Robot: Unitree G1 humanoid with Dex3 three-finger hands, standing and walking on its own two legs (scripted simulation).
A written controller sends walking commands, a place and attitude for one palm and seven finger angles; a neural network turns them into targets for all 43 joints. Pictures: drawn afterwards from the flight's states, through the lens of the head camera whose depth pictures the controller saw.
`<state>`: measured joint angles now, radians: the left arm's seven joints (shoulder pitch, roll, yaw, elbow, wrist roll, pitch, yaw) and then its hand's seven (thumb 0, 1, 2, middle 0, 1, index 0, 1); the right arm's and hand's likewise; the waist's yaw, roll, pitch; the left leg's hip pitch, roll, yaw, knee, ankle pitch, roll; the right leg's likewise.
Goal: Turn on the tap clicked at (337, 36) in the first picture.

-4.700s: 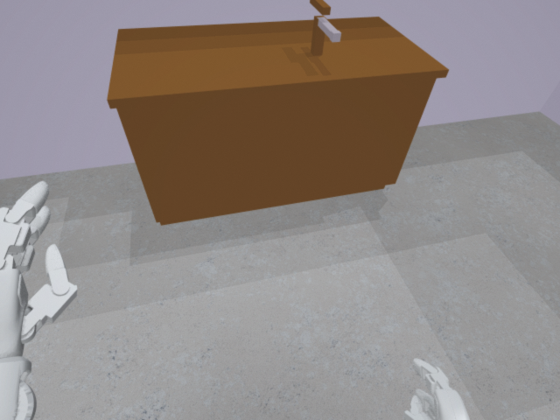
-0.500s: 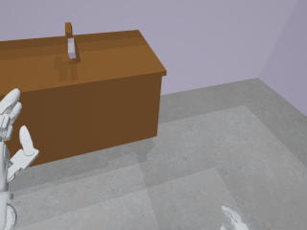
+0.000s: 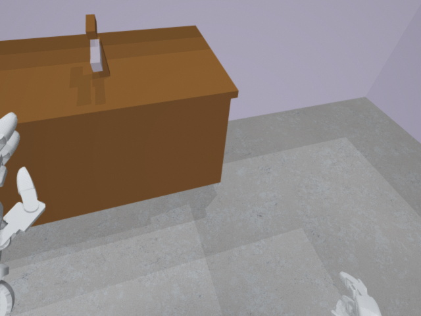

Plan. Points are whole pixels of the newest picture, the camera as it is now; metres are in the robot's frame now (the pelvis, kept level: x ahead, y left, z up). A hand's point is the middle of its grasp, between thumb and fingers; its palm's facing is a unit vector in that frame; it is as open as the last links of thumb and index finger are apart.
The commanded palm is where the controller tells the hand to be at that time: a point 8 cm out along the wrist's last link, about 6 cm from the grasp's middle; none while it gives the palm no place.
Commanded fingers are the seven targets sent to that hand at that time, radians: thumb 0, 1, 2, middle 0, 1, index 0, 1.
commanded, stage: take the last steps up to it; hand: left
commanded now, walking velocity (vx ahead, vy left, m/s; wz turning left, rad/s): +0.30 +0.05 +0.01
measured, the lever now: (96, 65) +0.75 +0.39 +0.07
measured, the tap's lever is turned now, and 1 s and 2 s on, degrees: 0 0 0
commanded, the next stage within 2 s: come to a stop and stand still in 1.30 s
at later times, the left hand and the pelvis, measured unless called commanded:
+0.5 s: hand (82, 150) +0.32 +0.23 +0.17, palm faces +0.40 -0.81 -0.43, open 7.4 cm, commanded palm +0.25 +0.28 +0.19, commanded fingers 0.00 0.90 0.90 -0.20 -0.30 -0.20 -0.30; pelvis +0.10 -0.01 +0.01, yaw +1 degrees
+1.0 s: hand (105, 98) +0.44 +0.23 +0.18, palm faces +0.39 -0.77 -0.51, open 7.4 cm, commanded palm +0.38 +0.27 +0.19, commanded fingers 0.00 0.90 0.90 -0.20 -0.30 -0.20 -0.30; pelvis +0.22 -0.01 +0.00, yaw +0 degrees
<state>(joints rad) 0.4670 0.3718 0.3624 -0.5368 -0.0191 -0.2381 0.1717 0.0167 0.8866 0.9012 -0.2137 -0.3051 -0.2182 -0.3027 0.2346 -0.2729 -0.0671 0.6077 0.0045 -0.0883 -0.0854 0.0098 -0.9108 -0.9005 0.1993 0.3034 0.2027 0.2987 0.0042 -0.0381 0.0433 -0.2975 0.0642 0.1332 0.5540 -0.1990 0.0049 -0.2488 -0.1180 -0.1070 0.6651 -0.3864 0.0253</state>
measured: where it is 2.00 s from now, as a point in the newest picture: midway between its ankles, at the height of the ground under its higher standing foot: (211, 299)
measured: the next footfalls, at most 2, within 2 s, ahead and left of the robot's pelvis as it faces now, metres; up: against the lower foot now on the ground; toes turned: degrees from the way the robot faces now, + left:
right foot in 0.30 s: +0.14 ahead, -0.11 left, +0.00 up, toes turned -9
left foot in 0.62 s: +0.22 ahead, +0.14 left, +0.00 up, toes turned +9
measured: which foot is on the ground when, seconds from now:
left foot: down 0.00-0.30, up 0.32-0.60, down 0.62-1.00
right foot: up 0.00-0.28, down 0.30-0.64, up 0.66-0.96, down 0.98-1.00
